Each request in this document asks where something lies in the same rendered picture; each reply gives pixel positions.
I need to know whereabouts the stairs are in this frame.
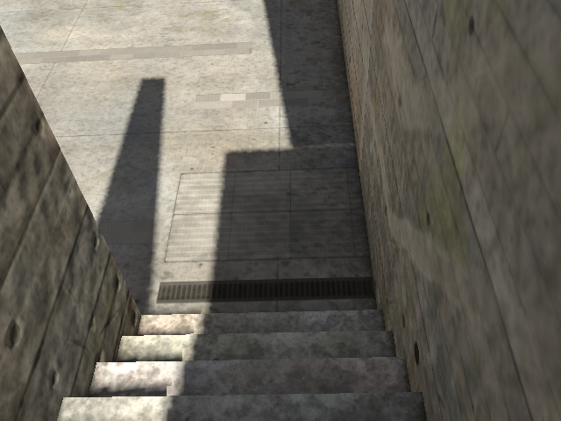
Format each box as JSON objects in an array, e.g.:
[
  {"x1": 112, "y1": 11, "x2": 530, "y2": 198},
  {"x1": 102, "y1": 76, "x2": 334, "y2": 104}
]
[{"x1": 57, "y1": 310, "x2": 427, "y2": 421}]

